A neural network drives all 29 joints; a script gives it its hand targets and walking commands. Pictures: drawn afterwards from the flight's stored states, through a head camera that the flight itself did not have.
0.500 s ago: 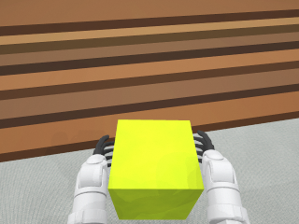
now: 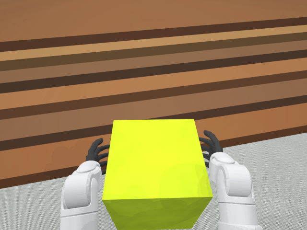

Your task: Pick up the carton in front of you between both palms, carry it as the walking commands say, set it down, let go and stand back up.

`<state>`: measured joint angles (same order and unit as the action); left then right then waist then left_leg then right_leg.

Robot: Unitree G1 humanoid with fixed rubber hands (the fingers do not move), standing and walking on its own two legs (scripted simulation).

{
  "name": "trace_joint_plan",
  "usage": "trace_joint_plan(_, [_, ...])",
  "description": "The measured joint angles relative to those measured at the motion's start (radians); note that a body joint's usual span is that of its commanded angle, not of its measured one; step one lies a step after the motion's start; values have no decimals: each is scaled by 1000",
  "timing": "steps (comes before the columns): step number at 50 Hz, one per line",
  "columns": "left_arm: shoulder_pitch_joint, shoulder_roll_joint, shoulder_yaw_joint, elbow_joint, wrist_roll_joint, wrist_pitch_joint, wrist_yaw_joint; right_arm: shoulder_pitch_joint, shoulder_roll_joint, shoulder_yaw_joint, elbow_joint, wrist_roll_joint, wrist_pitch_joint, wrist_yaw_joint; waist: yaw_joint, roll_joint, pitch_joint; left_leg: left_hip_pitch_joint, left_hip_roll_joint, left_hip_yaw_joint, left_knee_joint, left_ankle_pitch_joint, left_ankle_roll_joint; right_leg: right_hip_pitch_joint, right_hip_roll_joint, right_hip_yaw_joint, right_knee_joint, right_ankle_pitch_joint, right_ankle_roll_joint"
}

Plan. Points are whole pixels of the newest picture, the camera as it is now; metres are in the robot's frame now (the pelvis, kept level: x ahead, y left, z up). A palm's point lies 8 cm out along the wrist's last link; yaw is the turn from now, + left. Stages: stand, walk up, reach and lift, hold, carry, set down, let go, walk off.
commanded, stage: carry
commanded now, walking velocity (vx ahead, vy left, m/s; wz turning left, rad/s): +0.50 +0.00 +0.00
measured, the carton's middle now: (154, 177) +0.28 +0.01 +0.03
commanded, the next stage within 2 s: none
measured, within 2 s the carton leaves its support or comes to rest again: neither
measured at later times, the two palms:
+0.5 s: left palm (105, 98) +0.54 +0.18 +0.12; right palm (191, 99) +0.53 -0.12 +0.11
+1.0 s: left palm (115, 52) +0.95 +0.19 +0.13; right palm (172, 47) +1.00 -0.10 +0.13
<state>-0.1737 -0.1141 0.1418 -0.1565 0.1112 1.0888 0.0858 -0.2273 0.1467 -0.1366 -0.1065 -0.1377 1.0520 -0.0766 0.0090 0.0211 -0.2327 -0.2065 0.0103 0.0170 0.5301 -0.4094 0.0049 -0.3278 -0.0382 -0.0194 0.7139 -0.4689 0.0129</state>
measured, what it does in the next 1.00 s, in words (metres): walks ahead: right foot, then left foot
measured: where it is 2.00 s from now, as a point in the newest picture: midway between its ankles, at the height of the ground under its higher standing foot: (152, 115)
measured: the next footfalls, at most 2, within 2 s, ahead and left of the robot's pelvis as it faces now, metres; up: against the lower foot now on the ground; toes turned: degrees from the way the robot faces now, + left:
right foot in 0.08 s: +0.06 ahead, -0.11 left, +0.00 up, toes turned -5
left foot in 0.34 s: +0.28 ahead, +0.11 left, +0.00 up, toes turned +10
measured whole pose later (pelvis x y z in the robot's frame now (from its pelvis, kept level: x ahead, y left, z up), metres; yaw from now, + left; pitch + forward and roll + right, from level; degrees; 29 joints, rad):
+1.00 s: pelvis +0.60 -0.01 +0.00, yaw +4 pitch +6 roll +1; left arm -0.68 -0.06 0.28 -0.15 -0.03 1.24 0.22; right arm -0.73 0.09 -0.33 -0.14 -0.03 1.22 -0.17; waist 0.09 0.01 0.08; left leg -0.70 0.04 0.03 1.12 -0.33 0.06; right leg -0.37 0.01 -0.18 0.51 -0.26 -0.11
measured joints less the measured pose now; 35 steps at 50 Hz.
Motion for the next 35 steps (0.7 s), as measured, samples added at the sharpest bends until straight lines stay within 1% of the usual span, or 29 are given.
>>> trace_joint_plan(2, [21, 0, -7, -53, -23, 38, 16, 23, -6, 23, -63, 16, 48, -15, -3, 28, 9, 33, 21, 4, -33, -11, -6, -29, 13, -66, -34, 6, 0])
trace_joint_plan(3, [20, -6, -6, -79, -30, 52, 20, 35, -9, 27, -105, 23, 67, -22, -7, 35, 25, 46, 27, 1, -41, -18, -7, -31, 23, -91, -96, 42, -1])
trace_joint_plan(4, [12, -17, -5, -105, -36, 63, 23, 47, -11, 25, -152, 31, 81, -28, -14, 32, 45, 47, 29, -3, -22, -30, -9, -21, 30, -106, -156, 112, -10])
trace_joint_plan(5, [6, -26, -17, -120, -40, 67, 27, 66, -14, 14, -198, 40, 89, -31, -23, 30, 61, 24, 34, -3, 40, -41, -11, -6, 31, -121, -171, 179, -26])
trace_joint_plan(6, [6, -24, -39, -128, -44, 71, 31, 91, -15, 3, -234, 50, 94, -32, -27, 22, 70, -19, 38, 10, 140, -28, -17, 8, 25, -138, -167, 173, -36])
trace_joint_plan(7, [14, -22, -59, -141, -47, 78, 35, 115, -17, 0, -263, 59, 100, -35, -27, 6, 76, -69, 33, 25, 244, -46, -17, 26, 17, -149, -172, 145, -42])
trace_joint_plan(9, [56, -16, -86, -187, -48, 96, 40, 150, -19, 13, -300, 77, 114, -46, -16, -30, 80, -164, 12, 52, 389, -106, -9, 72, 3, -150, -216, 108, -40])
trace_joint_plan(10, [84, -14, -91, -219, -47, 103, 42, 159, -20, 24, -312, 85, 121, -48, -7, -45, 81, -201, 4, 69, 406, -118, -7, 97, -3, -143, -247, 106, -34])
trace_joint_plan(11, [111, -13, -94, -253, -47, 110, 45, 163, -20, 34, -322, 91, 128, -49, 2, -56, 83, -230, -1, 84, 385, -118, -6, 125, -9, -133, -279, 109, -23])
trace_joint_plan(13, [143, -13, -95, -317, -53, 124, 54, 164, -20, 47, -349, 104, 138, -49, 21, -70, 93, -266, -6, 110, 262, -65, -8, 182, -19, -116, -327, 103, -14])
trace_joint_plan(15, [144, -13, -93, -366, -59, 137, 66, 160, -19, 56, -377, 109, 139, -49, 33, -75, 108, -270, -11, 136, 99, 45, -3, 236, -31, -106, -334, 69, 0])
trace_joint_plan(16, [138, -13, -88, -382, -60, 142, 67, 155, -19, 60, -387, 109, 138, -48, 36, -74, 115, -257, -13, 156, 23, 107, 2, 257, -38, -102, -309, 37, 10])
trace_joint_plan(17, [133, -13, -82, -393, -62, 146, 67, 149, -18, 65, -389, 106, 135, -46, 41, -71, 116, -235, -12, 174, -10, 192, 19, 264, -48, -100, -251, -5, 16])
trace_joint_plan(18, [132, -12, -70, -391, -65, 147, 67, 146, -18, 75, -375, 100, 129, -45, 41, -76, 110, -222, -15, 194, 18, 225, 45, 240, -70, -97, -148, -36, 19])
trace_joint_plan(19, [132, -12, -59, -379, -68, 151, 67, 145, -18, 82, -357, 94, 127, -45, 34, -72, 104, -206, -16, 208, 47, 193, 63, 195, -76, -79, -17, -26, 17])
trace_joint_plan(20, [132, -12, -54, -367, -71, 158, 67, 146, -19, 84, -345, 88, 134, -45, 27, -56, 98, -181, -15, 208, 51, 142, 76, 137, -62, -58, 121, -24, 12])
trace_joint_plan(21, [127, -12, -53, -354, -73, 166, 67, 149, -19, 83, -343, 83, 144, -45, 15, -36, 94, -157, -11, 205, 43, 106, 81, 74, -43, -48, 244, -27, 5])
trace_joint_plan(22, [117, -12, -55, -345, -76, 174, 67, 155, -19, 79, -351, 81, 153, -47, 1, -18, 93, -130, -9, 200, 21, 95, 77, 13, -29, -49, 333, -18, -5])
trace_joint_plan(23, [106, -12, -58, -343, -79, 180, 66, 160, -19, 74, -368, 80, 161, -50, -11, -5, 95, -98, -8, 194, -11, 102, 64, -41, -23, -58, 379, 4, -14])
trace_joint_plan(24, [92, -12, -61, -346, -82, 184, 66, 161, -19, 68, -388, 82, 166, -53, -24, 3, 100, -64, -9, 189, -47, 103, 62, -89, -24, -67, 387, 31, -20])
trace_joint_plan(27, [37, -16, -55, -371, -89, 183, 66, 122, -18, 43, -444, 98, 176, -65, -60, 16, 116, 33, -11, 169, -145, 100, 61, -202, -31, -84, 291, 113, -27])
trace_joint_plan(30, [-43, -24, -21, -386, -89, 177, 65, 22, -12, 4, -452, 116, 184, -74, -80, 12, 126, 119, -8, 151, -203, 75, 49, -272, -35, -91, 135, 194, -31])
trace_joint_plan(32, [-100, -13, -2, -368, -83, 178, 65, -59, -27, -8, -410, 127, 187, -78, -87, 5, 125, 173, -5, 141, -220, 43, 35, -296, -31, -101, 34, 243, -39])
trace_joint_plan(35, [-191, 31, 7, -279, -74, 196, 70, -177, -81, -4, -284, 138, 199, -82, -85, 6, 119, 242, 15, 123, -199, -35, 9, -287, -5, -148, -98, 310, -62])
